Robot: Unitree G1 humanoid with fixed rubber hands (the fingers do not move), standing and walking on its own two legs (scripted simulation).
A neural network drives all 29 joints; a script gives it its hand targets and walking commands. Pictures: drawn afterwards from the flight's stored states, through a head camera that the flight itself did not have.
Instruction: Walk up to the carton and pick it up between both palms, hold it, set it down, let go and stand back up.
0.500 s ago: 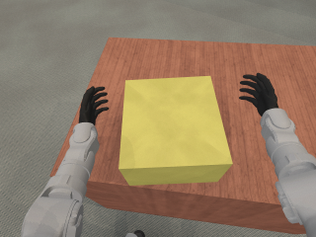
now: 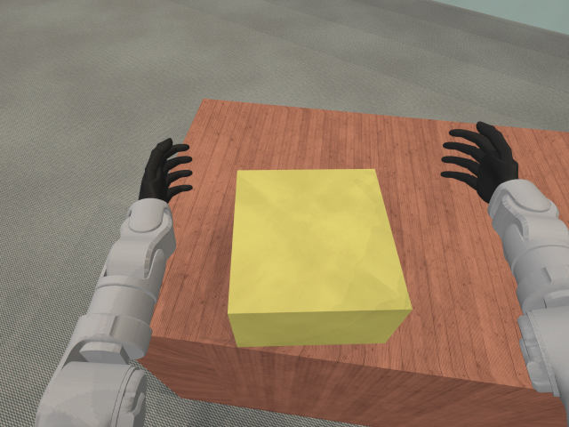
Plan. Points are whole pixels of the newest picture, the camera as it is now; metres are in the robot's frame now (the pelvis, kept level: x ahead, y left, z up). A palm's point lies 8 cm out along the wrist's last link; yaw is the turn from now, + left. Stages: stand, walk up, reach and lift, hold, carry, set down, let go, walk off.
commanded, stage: set down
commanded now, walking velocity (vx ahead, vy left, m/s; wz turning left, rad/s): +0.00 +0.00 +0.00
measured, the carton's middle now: (308, 254) +0.42 +0.01 -0.05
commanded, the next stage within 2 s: none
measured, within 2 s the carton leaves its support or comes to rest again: neither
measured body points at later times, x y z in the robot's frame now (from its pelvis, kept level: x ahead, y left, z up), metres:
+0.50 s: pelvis +0.01 +0.00 +0.01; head +0.05 +0.00 +0.46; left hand +0.34 +0.21 +0.06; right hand +0.38 -0.25 +0.06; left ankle +0.04 +0.14 -0.74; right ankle +0.00 -0.08 -0.74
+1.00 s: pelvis +0.02 +0.00 +0.01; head +0.03 +0.00 +0.46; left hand +0.28 +0.20 +0.01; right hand +0.30 -0.26 +0.02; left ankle +0.04 +0.14 -0.74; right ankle +0.00 -0.08 -0.74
